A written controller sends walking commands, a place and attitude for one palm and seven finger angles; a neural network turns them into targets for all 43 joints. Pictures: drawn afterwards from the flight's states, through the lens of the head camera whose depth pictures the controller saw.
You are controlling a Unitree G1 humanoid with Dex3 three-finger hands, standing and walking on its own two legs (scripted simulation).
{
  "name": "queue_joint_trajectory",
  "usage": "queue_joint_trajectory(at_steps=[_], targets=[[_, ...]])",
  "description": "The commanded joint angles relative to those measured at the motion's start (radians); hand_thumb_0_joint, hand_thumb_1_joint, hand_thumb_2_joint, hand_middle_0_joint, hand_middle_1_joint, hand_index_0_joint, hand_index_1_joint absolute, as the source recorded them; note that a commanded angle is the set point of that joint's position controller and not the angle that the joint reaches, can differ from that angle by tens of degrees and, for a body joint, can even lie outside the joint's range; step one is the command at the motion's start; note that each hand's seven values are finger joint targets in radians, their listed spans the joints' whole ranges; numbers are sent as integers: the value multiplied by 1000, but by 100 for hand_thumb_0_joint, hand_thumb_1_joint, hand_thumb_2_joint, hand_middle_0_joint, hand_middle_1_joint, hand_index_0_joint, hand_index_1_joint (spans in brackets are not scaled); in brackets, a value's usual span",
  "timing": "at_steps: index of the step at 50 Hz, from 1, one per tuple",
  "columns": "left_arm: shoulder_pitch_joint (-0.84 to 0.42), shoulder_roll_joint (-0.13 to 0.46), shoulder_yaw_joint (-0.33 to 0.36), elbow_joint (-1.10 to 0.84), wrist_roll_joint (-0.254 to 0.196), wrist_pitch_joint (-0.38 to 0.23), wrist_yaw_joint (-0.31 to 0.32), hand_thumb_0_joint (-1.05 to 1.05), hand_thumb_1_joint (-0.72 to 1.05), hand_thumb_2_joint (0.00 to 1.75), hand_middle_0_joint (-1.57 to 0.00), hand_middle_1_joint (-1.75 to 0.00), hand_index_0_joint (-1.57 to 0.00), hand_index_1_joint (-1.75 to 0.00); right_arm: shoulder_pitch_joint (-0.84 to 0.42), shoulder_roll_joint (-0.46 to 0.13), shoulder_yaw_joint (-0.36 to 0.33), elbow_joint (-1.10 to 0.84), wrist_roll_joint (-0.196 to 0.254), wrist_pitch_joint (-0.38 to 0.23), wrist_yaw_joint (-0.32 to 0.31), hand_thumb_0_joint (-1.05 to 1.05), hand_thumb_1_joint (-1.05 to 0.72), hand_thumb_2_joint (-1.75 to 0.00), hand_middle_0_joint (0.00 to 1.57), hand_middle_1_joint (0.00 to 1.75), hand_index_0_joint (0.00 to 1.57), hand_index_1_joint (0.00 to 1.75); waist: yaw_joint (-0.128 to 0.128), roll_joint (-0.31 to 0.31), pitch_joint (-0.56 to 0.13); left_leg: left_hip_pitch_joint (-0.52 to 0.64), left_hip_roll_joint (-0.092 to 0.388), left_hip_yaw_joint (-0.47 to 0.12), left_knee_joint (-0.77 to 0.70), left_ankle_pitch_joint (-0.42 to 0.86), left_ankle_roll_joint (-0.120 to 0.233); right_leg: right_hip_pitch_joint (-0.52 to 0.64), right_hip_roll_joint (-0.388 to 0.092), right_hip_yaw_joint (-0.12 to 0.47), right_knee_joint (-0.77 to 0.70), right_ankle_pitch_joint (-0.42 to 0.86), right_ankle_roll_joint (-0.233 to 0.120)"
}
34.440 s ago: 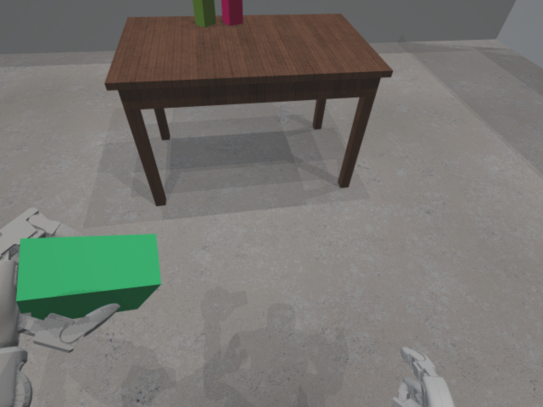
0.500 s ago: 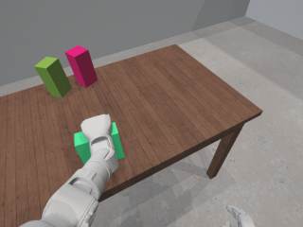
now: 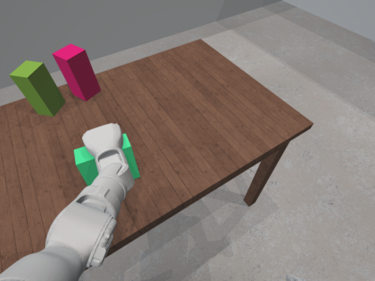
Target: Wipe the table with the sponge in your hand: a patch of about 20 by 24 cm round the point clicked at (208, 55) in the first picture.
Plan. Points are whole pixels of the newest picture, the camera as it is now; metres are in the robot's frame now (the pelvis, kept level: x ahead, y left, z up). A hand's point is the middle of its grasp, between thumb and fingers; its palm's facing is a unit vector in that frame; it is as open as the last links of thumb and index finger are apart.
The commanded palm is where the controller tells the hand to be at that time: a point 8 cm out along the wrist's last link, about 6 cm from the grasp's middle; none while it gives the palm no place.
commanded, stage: wipe forward along the third lane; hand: left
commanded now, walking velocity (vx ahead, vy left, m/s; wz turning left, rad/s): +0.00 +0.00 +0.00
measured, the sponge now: (111, 169) +0.41 +0.19 -0.04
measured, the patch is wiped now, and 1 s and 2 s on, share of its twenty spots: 0.85 0.85 0.85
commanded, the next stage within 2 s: wipe back along the third lane in 0.66 s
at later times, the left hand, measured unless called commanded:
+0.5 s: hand (100, 138) +0.47 +0.22 +0.01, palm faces -0.11 -0.03 -0.99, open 10.0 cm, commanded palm +0.45 +0.22 +0.05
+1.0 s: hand (95, 135) +0.49 +0.24 +0.00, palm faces -0.07 -0.02 -1.00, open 10.0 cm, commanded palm +0.46 +0.21 +0.04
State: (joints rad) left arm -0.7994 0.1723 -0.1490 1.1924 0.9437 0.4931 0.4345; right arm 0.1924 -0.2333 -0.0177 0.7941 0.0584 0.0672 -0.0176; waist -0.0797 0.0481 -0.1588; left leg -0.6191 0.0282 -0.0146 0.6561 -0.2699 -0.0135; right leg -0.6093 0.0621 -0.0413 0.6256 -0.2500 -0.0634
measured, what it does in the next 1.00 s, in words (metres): stands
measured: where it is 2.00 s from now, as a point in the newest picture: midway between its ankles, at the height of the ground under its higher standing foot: outside the picture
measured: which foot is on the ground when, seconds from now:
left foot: down 0.00-1.00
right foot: down 0.00-1.00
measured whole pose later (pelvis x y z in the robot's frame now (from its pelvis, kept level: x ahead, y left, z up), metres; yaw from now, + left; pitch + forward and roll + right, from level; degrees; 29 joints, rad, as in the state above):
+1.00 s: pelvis +0.02 +0.04 -0.01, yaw -1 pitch +19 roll -3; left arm -0.94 0.26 -0.13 1.28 0.96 0.48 0.47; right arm 0.29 -0.22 -0.03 0.80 0.03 0.05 0.05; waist -0.12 0.05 -0.19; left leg -0.75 0.02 0.00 0.75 -0.34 0.04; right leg -0.71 0.05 -0.02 0.65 -0.28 -0.01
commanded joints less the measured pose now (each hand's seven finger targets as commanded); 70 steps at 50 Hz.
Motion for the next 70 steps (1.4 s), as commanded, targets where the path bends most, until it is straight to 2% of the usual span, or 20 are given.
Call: queue_joint_trajectory(at_steps=[1,3,6,12,17,21,26,29,33,37,38,43,49,51,53,59,64,67,69,70], targets=[[-384,234,24,-78,37,29,47,0,10,130,-120,-160,-120,-160,-31,-131,-32,-108,-2,-41,-2,0,-90,-90,20,30,20,30,-16,-109,-272,47,-33,25,-60,21,51,228,-51,62,-115,150,46],[-427,262,40,-80,48,25,51,0,10,130,-120,-160,-120,-160,-26,-135,-33,-104,-3,-45,-3,0,-90,-90,20,30,20,30,-22,-109,-286,44,-33,21,-56,26,52,225,-50,64,-109,156,45],[-420,243,19,-48,69,34,51,0,10,130,-120,-160,-120,-160,-15,-137,-33,-103,-7,-44,0,0,-90,-90,20,30,20,30,-27,-80,-274,49,-31,20,-50,31,50,185,-47,49,-99,147,40],[-493,238,12,-26,55,42,51,0,10,130,-120,-160,-120,-160,-1,-138,-31,-101,-8,-48,5,0,-90,-90,20,30,20,30,-42,-49,-302,65,-27,16,-46,32,50,159,-40,41,-94,126,39],[-521,305,49,4,63,38,50,0,10,130,-120,-160,-120,-160,27,-150,-31,-93,-13,-51,6,0,-90,-90,20,30,20,30,-51,-64,-325,45,-26,13,-28,57,52,170,-38,41,-77,171,39],[-543,313,43,23,84,33,43,0,10,130,-120,-160,-120,-160,53,-157,-35,-88,-17,-54,9,0,-90,-90,20,30,20,30,-62,-48,-337,46,-23,7,-15,78,53,144,-34,34,-61,185,35],[-512,307,55,26,73,21,35,0,10,130,-120,-160,-120,-160,80,-157,-42,-92,-22,-53,23,0,-90,-90,20,30,20,30,-51,-28,-381,55,-21,8,2,132,52,160,-28,27,-45,251,31],[-558,313,52,35,73,19,32,0,10,130,-120,-160,-120,-160,94,-164,-43,-82,-22,-56,25,0,-90,-90,20,30,20,30,-69,-36,-346,53,-15,-1,1,128,53,124,-24,20,-42,230,32],[-587,372,94,41,89,7,35,0,10,130,-120,-160,-120,-160,109,-170,-48,-73,-26,-58,27,0,-90,-90,20,30,20,30,-73,-29,-349,39,-13,-5,10,127,56,110,-23,24,-37,216,28],[-605,362,69,77,107,15,37,0,10,130,-120,-160,-120,-160,127,-175,-45,-73,-30,-58,34,0,-90,-90,20,30,20,30,-84,-4,-333,29,-14,-10,21,110,54,57,-16,13,-28,172,23],[-619,344,69,70,98,12,37,0,10,130,-120,-160,-120,-160,124,-172,-49,-71,-30,-62,35,0,-90,-90,20,30,20,30,-87,-4,-341,39,-10,-16,20,125,54,53,-15,11,-24,176,23],[-496,234,37,42,51,1,18,0,10,130,-120,-160,-120,-160,125,-156,-59,-93,-27,-61,52,0,-90,-90,20,30,20,30,-46,8,-440,111,-4,-21,26,211,47,99,-8,0,-10,243,18],[-430,162,4,26,16,11,29,0,10,130,-120,-160,-120,-160,99,-151,-59,-88,-19,-49,61,0,-90,-90,20,30,20,30,-34,-26,-361,121,-2,-20,-2,196,46,99,-5,-9,-36,220,20],[-403,99,-33,15,2,21,29,0,10,130,-120,-160,-120,-160,83,-144,-58,-89,-18,-43,68,0,-90,-90,20,30,20,30,-31,-31,-345,142,-2,-15,-9,204,46,102,-4,-13,-47,228,20],[-391,115,-8,-5,-8,22,31,0,10,130,-120,-160,-120,-160,63,-143,-58,-90,-15,-38,67,0,-90,-90,20,30,20,30,-16,-31,-351,150,-2,-19,-21,217,44,125,-6,-12,-48,237,17],[-340,28,-74,-46,-7,28,19,0,10,130,-120,-160,-120,-160,26,-132,-57,-99,-15,-16,68,0,-90,-90,20,30,20,30,-10,-41,-315,204,-2,-18,-31,265,41,139,-7,-20,-59,276,13],[-246,-39,-106,-115,-19,27,16,0,10,130,-120,-160,-120,-160,-17,-120,-60,-121,-14,7,74,0,-90,-90,20,30,20,30,18,-42,-340,259,-4,-15,-31,350,36,185,-8,-23,-60,351,7],[-245,-83,-148,-139,-18,40,14,0,10,130,-120,-160,-120,-160,-44,-116,-58,-126,-12,24,75,0,-90,-90,20,30,20,30,8,-79,-300,267,-5,-12,-41,347,36,192,-10,-28,-72,369,7],[-229,-99,-155,-159,-23,45,15,0,10,130,-120,-160,-120,-160,-63,-114,-60,-129,-12,33,78,0,-90,-90,20,30,20,30,15,-69,-293,287,-6,-14,-40,381,35,201,-11,-27,-75,390,4],[-212,-74,-136,-162,-20,53,15,0,10,130,-120,-160,-120,-160,-67,-116,-58,-127,-12,40,78,0,-90,-90,20,30,20,30,26,-70,-305,289,-6,-17,-45,387,31,214,-12,-28,-73,398,1]])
